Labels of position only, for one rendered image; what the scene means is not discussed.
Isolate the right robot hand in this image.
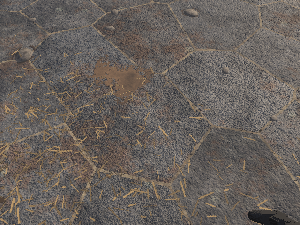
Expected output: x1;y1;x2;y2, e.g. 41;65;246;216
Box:
247;209;300;225

